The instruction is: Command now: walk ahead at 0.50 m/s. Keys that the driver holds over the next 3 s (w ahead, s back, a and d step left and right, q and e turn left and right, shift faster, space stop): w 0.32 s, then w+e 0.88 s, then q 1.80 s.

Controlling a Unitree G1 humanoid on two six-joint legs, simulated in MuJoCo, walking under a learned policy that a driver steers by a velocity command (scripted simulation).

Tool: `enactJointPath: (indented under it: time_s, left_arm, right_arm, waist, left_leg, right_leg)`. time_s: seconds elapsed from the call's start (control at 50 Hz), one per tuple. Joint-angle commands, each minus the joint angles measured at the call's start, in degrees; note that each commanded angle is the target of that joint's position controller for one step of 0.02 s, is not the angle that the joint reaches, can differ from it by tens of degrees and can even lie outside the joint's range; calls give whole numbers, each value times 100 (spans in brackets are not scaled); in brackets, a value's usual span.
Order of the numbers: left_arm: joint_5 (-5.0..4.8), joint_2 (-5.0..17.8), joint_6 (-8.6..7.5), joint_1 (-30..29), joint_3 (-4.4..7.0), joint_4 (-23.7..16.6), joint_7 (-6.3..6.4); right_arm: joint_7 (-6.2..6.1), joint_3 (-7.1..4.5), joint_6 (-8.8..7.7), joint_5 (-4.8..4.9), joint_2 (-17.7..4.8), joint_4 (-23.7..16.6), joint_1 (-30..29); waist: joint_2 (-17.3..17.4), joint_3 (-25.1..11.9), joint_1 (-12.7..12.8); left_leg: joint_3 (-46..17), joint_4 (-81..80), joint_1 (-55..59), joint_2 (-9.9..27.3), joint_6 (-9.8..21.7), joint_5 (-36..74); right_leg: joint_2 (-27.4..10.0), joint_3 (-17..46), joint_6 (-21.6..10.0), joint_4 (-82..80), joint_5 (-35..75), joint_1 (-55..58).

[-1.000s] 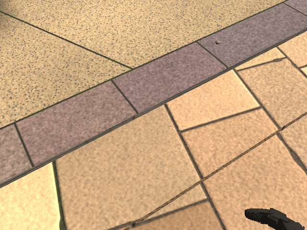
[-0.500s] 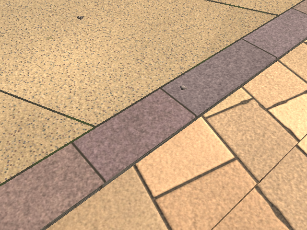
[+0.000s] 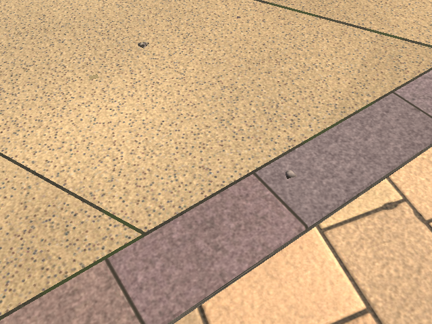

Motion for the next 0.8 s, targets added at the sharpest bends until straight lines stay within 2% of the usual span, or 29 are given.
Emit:
enactJointPath:
  time_s: [0.02,0.06,0.08,0.1,0.12,0.14,0.16,0.18,0.2,0.22,0.24,0.26,0.28,0.3,0.34,0.4,0.44,0.5,0.58,0.64,0.66,0.7,0.72,0.74,0.76,0.78,0.8]
  left_arm:
    - [-63,1028,-20,417,216,-157,56]
    - [-79,996,53,476,214,-110,58]
    - [-82,1004,73,388,214,-123,62]
    - [-71,1039,79,291,218,-139,75]
    - [-60,1092,92,103,228,-163,93]
    - [-56,1078,94,-37,218,-220,117]
    - [-30,897,64,42,161,-394,132]
    - [9,185,-70,494,-3,-415,50]
    - [-67,726,-227,99,163,-374,-44]
    - [-226,922,-295,-362,242,-563,-83]
    - [-243,908,-310,-715,236,-693,-53]
    - [-193,880,-266,-842,281,-734,-10]
    - [-191,794,-173,-665,296,-708,21]
    - [-199,689,-92,-503,291,-657,36]
    - [-181,611,11,-471,286,-609,66]
    - [-133,652,60,-1051,301,-751,66]
    - [-154,658,47,-1333,318,-818,34]
    - [-164,637,39,-1760,314,-940,-33]
    - [-160,523,45,-2389,253,-1209,-155]
    - [-173,529,74,-2587,238,-1427,-262]
    - [-169,587,88,-2565,258,-1491,-294]
    - [-133,804,134,-2139,378,-1540,-338]
    - [-142,1003,136,-1395,507,-1385,-349]
    - [-168,1345,135,-490,702,-1150,-294]
    - [-193,1898,184,168,857,-1022,-156]
    - [-174,2196,118,-23,846,-1168,-170]
    - [-103,1657,79,119,703,-1187,-193]
  right_arm:
    - [73,15,-137,65,-174,-601,-992]
    - [159,9,-178,95,-194,-673,-1074]
    - [193,-31,-197,96,-271,-671,-951]
    - [204,-105,-204,84,-427,-631,-663]
    - [201,-205,-207,67,-614,-483,-91]
    - [181,-358,-184,51,-932,-193,850]
    - [114,-516,-160,-38,-1442,34,1815]
    - [95,-594,-129,-102,-1747,185,2229]
    - [52,-447,-146,-75,-1286,87,1896]
    - [26,-373,-152,-34,-1025,53,1372]
    - [32,-319,-169,-23,-832,33,983]
    - [69,-266,-206,-84,-622,73,729]
    - [103,-212,-240,-135,-434,121,587]
    - [131,-200,-265,-131,-369,184,590]
    - [102,-264,-285,-83,-565,307,713]
    - [-27,-331,-301,-122,-817,426,992]
    - [-87,-356,-286,-127,-925,472,1141]
    - [-137,-376,-254,-111,-1033,478,1209]
    - [-170,-414,-172,-62,-1090,590,1494]
    - [-154,-463,-64,-4,-1168,628,1545]
    - [-153,-489,-31,23,-1231,597,1460]
    - [-186,-549,47,75,-1413,515,1283]
    - [-212,-559,102,97,-1456,476,1153]
    - [-223,-534,106,103,-1419,437,1145]
    - [-194,-395,32,-115,-1010,281,1295]
    - [-110,-196,-184,-101,-461,12,1632]
    - [-22,-304,-407,97,-931,-28,1014]
  waist:
    - [-563,510,107]
    - [-707,516,21]
    - [-839,398,-136]
    - [-1045,142,-356]
    - [-1193,-235,-726]
    - [-1124,-767,-1166]
    - [-353,-1569,-1358]
    - [1333,-2346,-1044]
    - [968,-2013,-1128]
    - [698,-1033,-943]
    - [101,-541,-717]
    - [-17,-194,-496]
    - [136,-105,-237]
    - [263,-49,-145]
    - [215,147,-61]
    - [75,249,-225]
    - [31,228,-336]
    - [79,328,-498]
    - [92,604,-785]
    - [174,680,-809]
    - [234,654,-738]
    - [449,292,-398]
    - [452,-96,30]
    - [253,-573,465]
    - [-817,-1070,508]
    - [-1891,-1867,8]
    - [-992,-1959,428]
  left_leg:
    - [337,-1026,155,-278,84,59]
    - [409,-1448,289,-422,267,-263]
    - [459,-1612,636,-551,383,-446]
    - [524,-1704,1202,-737,484,-591]
    - [641,-1928,2049,-976,602,-578]
    - [521,-2113,3437,-1028,766,-330]
    - [-1169,-2394,5431,121,1219,-556]
    - [-4343,-3656,6832,1412,2109,-1724]
    - [-4794,-4144,6631,1346,1943,-2199]
    - [-3748,-4158,5717,1258,1706,-2095]
    - [-2938,-4308,4801,1038,1494,-1860]
    - [-2370,-4512,4025,825,1369,-1405]
    - [-1913,-4662,3603,596,1267,-1218]
    - [-1614,-4825,3421,469,1271,-1104]
    - [-1062,-5072,3285,364,1331,-752]
    - [-652,-5248,3616,483,1329,-257]
    - [-437,-5249,3984,560,1264,-109]
    - [-9,-5271,4290,578,1111,25]
    - [432,-5165,4896,737,973,291]
    - [658,-4848,5387,893,847,731]
    - [748,-4639,5468,926,789,1318]
    - [937,-3708,5578,941,645,3639]
    - [1080,-2732,5453,808,528,4349]
    - [1198,-1458,4808,529,324,4009]
    - [1203,424,3096,145,56,1020]
    - [253,2401,948,-1101,-253,-2838]
    - [-705,2851,320,-788,-85,-2587]
  right_leg:
    - [-1612,675,-851,-610,2373,112]
    - [-1765,611,-790,-422,2882,641]
    - [-1786,530,-723,-189,3638,778]
    - [-1772,465,-653,171,4779,881]
    - [-1647,289,-532,836,5782,870]
    - [-1418,130,-365,1907,5968,424]
    - [-1004,-10,-126,3688,4092,-1131]
    - [137,495,167,5663,-907,-3008]
    - [2,1359,114,6757,-1452,-3769]
    - [-273,1178,45,6994,-1189,-4212]
    - [-640,926,-42,6720,-689,-4043]
    - [-849,829,-77,6478,-366,-3759]
    - [-997,870,-109,6290,-164,-3416]
    - [-1018,853,-114,6175,-77,-3252]
    - [-1075,766,-16,5743,79,-3336]
    - [-1129,854,191,5000,729,-3895]
    - [-1062,958,278,4506,1190,-4184]
    - [-972,788,336,3625,1688,-4185]
    - [-922,448,260,2788,1747,-4235]
    - [-846,217,78,2452,1217,-4118]
    - [-764,99,-12,2379,936,-3930]
    - [-385,-269,-250,2397,301,-3099]
    - [-120,-413,-400,2195,303,-2183]
    - [101,-315,-610,1786,748,-730]
    - [-1005,1422,-980,1784,1082,978]
    - [-2293,4825,-2207,767,141,2530]
    - [-2224,4741,-1969,422,18,2560]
